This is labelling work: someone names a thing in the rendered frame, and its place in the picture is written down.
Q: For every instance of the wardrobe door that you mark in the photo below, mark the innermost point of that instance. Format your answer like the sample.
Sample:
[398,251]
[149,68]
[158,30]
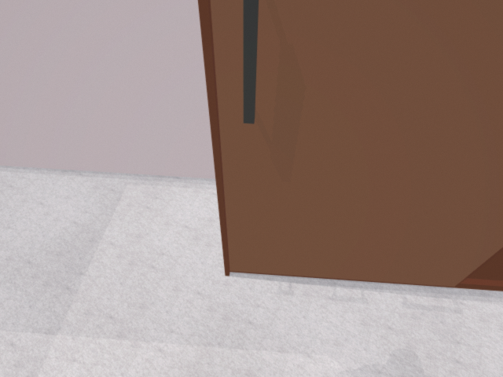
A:
[377,148]
[491,269]

